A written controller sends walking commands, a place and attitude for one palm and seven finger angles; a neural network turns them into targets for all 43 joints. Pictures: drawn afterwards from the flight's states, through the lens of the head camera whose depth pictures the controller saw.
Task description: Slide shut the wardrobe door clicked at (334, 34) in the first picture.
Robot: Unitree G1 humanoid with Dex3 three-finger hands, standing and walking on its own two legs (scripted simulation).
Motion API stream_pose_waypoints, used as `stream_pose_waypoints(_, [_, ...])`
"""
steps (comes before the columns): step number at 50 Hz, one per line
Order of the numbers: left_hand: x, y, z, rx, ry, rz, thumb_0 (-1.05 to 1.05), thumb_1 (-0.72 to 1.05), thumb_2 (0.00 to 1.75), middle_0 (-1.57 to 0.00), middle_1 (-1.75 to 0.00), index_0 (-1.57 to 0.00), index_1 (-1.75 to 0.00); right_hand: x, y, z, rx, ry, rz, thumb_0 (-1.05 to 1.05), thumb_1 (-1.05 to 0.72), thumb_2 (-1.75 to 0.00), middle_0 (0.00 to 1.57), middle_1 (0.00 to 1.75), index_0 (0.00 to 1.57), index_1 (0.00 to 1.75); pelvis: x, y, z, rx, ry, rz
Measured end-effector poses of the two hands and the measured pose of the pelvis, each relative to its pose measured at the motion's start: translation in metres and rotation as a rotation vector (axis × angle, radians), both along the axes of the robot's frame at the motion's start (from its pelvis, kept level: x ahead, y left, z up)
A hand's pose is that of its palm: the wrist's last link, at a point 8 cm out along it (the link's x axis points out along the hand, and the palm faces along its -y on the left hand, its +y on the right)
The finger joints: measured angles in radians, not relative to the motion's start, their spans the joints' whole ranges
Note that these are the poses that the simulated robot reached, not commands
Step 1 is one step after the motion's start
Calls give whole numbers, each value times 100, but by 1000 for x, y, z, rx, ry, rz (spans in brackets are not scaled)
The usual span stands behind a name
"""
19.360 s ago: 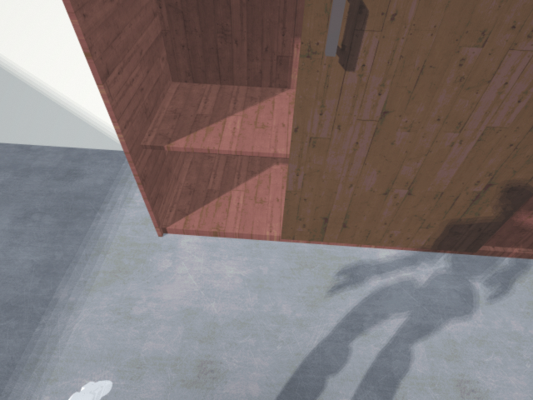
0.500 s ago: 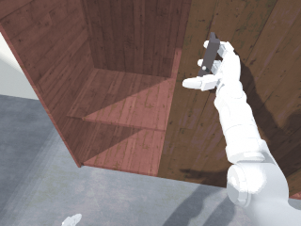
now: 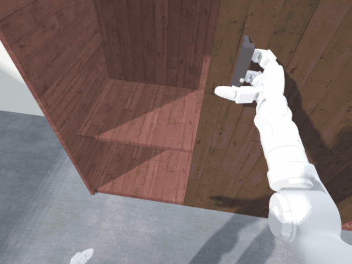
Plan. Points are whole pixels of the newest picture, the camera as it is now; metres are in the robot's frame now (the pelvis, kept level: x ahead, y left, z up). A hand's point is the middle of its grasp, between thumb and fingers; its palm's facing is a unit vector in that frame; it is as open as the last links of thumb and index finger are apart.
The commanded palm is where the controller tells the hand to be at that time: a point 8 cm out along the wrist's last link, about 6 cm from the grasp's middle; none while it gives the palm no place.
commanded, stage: grip the handle and tug to test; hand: right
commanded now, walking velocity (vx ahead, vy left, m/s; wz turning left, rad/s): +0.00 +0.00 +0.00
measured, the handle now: (238, 69) +0.52 -0.08 +0.20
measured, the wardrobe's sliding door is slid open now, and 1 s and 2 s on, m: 0.54 0.54 0.54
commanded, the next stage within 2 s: tug the door sideways, standing still in 1.18 s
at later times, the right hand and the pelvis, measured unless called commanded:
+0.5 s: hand (230, 77) +0.47 -0.05 +0.20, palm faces +0.01 +1.00 +0.03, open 5.6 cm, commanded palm +0.45 -0.12 +0.20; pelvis +0.00 +0.00 +0.00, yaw +1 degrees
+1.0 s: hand (229, 77) +0.47 -0.05 +0.20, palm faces +0.03 +1.00 +0.03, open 5.3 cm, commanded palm +0.42 -0.12 +0.20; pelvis +0.01 +0.01 +0.00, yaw +3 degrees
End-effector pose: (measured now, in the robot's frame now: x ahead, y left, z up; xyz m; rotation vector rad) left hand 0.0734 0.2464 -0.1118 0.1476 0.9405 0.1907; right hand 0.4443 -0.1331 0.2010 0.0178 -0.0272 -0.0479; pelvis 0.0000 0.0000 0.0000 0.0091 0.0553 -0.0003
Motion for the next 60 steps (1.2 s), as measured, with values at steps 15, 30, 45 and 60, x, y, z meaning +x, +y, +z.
stream_pose_waypoints(15, [-5, -6, -4, -13, 24, -5, 1, 90, 90, -20, -30, -20, -30, 8, 8, 0, -5, -8, -1, 0, -36, -67, 41, 133, 39, 132, 3, -4, -1, -2, 14, 2])
stream_pose_waypoints(30, [-12, -3, -2, -13, 11, 21, 1, 91, 90, -20, -30, -20, -30, 8, 27, 0, 5, -5, 23, 1, -72, -85, 44, 139, 44, 139, 1, -1, 0, -4, 10, 21])
stream_pose_waypoints(45, [-13, 10, 1, -11, 6, 61, 1, 90, 90, -20, -30, -20, -30, 8, 27, 0, 20, -15, 20, 2, -72, -83, 45, 140, 45, 140, 4, 7, 1, -5, 3, 39])
stream_pose_waypoints(60, [43, 18, 12, -41, -74, 68, 1, 91, 90, -20, -30, -19, -30, -3, 25, 0, 27, -40, 27, 3, -72, -75, 37, 140, 40, 139, 27, 15, 4, -10, -5, 61])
